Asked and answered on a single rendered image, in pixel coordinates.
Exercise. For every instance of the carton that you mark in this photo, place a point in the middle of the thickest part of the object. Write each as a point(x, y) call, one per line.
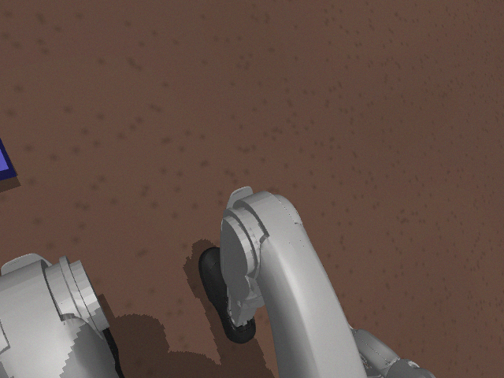
point(6, 169)

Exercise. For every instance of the right robot arm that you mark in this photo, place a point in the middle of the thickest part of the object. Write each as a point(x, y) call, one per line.
point(406, 368)

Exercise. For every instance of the right robot hand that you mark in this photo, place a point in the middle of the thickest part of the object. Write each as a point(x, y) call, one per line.
point(377, 356)

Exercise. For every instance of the left robot foot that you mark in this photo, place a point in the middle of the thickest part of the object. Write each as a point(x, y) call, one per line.
point(114, 350)

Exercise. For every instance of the right robot foot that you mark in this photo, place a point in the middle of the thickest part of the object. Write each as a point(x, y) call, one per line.
point(209, 266)

